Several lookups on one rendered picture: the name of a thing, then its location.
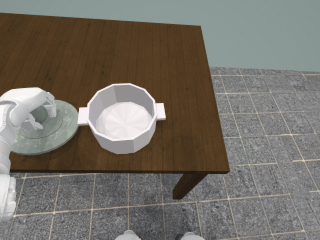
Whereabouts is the robot left hand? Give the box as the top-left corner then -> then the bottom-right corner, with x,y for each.
0,87 -> 57,131

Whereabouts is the pot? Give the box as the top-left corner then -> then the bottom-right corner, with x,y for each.
77,83 -> 166,154

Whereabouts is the table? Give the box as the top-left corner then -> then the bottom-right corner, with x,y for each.
0,12 -> 230,200

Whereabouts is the lid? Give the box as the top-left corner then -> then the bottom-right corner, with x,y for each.
11,99 -> 79,156

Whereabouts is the left robot shin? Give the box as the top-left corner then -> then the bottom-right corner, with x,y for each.
124,230 -> 137,236

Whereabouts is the left robot upper arm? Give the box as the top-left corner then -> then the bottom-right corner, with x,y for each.
0,174 -> 17,240

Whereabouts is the left robot forearm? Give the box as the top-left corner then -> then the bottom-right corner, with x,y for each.
0,98 -> 28,175

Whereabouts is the knob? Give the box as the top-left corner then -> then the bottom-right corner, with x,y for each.
30,106 -> 48,123

